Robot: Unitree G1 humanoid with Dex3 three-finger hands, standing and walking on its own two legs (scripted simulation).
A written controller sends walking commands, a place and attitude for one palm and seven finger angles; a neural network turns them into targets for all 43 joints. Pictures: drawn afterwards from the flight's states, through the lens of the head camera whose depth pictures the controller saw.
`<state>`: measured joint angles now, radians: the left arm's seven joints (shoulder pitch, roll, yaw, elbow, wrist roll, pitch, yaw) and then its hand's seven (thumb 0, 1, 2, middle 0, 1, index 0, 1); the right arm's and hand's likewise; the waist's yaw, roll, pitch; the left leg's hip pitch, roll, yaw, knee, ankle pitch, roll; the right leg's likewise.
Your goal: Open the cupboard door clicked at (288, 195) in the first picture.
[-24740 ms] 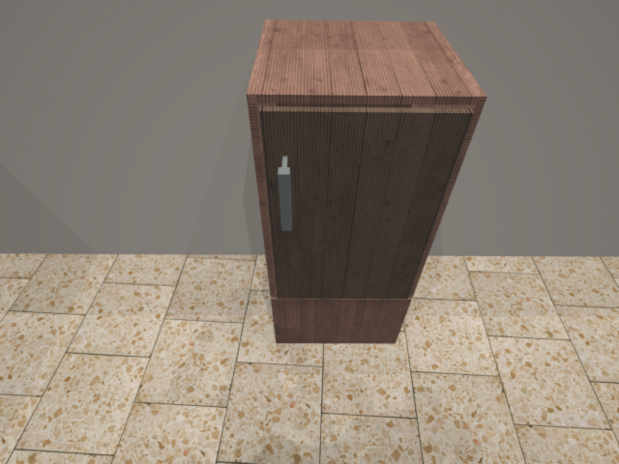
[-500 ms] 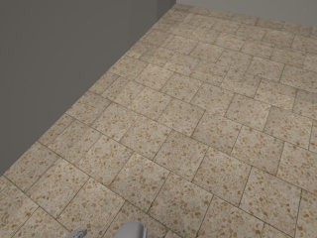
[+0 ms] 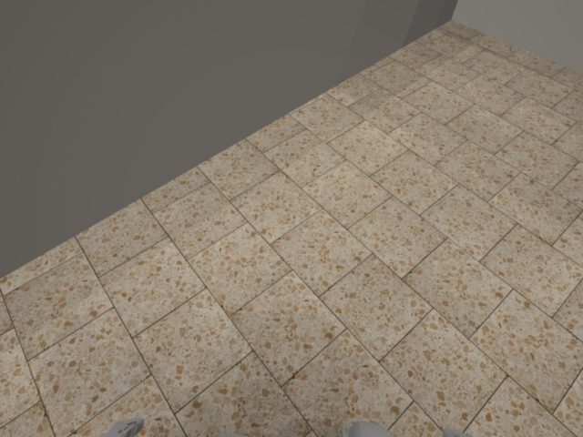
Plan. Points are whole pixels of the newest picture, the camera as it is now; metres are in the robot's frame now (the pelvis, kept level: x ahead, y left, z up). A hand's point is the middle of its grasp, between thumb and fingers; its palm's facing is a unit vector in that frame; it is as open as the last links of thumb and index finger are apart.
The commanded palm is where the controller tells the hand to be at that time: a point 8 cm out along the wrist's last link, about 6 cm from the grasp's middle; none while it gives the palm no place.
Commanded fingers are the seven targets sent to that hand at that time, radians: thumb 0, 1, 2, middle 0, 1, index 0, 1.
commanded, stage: turn to face it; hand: left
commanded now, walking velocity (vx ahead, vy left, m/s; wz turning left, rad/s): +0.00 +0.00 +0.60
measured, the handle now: out of the picture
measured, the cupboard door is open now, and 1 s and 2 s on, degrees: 47 47 47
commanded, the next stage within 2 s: none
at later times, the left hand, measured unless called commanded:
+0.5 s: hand out of the picture +0.00 +0.19 -0.18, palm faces +0.34 -0.92 -0.22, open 7.4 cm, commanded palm none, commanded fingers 0.00 0.90 0.90 -0.20 -0.30 -0.20 -0.30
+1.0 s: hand out of the picture -0.02 +0.14 -0.15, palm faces +0.57 -0.79 -0.24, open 7.4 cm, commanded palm none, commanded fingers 0.00 0.90 0.90 -0.20 -0.30 -0.20 -0.30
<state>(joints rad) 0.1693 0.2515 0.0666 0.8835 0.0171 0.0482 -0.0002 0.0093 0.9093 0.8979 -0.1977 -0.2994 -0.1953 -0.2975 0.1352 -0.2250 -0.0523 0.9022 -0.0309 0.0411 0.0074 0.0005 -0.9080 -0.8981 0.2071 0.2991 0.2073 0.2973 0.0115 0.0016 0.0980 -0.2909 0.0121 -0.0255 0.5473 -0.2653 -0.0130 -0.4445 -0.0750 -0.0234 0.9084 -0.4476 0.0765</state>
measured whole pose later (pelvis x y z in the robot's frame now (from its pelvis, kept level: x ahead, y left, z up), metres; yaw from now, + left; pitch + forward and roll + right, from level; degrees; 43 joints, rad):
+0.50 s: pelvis +0.01 -0.02 -0.01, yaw +19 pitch +1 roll +0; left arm 0.20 0.25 0.06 0.91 0.02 0.06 0.01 0.01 0.91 0.90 -0.20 -0.30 -0.20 -0.30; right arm 0.15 -0.21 -0.06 0.90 -0.03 0.03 0.02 0.00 -0.91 -0.90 0.20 0.30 0.20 0.30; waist 0.00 -0.07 0.09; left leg -0.32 0.00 0.05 0.63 -0.33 0.03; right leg -0.43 -0.12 -0.12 0.98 -0.54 0.07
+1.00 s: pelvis +0.03 -0.06 +0.01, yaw +37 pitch +1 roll +2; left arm 0.21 0.20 0.03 0.87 0.03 0.01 0.01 0.01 0.90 0.90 -0.20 -0.30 -0.20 -0.30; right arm 0.13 -0.25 -0.09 0.93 -0.02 0.08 0.03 0.00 -0.91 -0.90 0.20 0.30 0.20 0.30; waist -0.01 -0.02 0.10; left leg -0.44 0.02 0.04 0.96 -0.45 -0.06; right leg -0.22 -0.12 -0.17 0.52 -0.30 0.01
